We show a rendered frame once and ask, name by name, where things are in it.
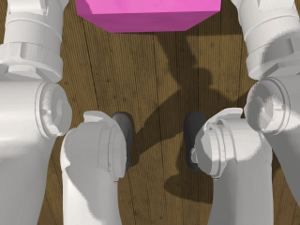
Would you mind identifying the left robot upper arm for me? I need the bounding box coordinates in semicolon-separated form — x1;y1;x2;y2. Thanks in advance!
0;80;72;225

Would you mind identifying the right robot thigh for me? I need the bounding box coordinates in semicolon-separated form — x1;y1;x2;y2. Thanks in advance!
200;118;274;225

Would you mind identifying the right robot forearm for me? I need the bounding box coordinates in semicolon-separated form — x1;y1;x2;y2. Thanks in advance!
231;0;300;81

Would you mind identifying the left robot forearm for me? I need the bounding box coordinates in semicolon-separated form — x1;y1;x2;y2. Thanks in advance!
0;0;69;83

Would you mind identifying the carton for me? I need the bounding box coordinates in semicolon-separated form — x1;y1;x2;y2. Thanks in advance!
75;0;221;33

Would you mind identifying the robot thigh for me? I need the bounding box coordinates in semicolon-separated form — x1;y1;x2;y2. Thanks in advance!
62;121;127;225
200;118;274;225

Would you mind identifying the right robot upper arm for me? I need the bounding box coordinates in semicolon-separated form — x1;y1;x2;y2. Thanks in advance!
244;74;300;207

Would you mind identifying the left robot thigh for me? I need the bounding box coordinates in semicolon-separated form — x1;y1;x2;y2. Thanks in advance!
62;121;127;225

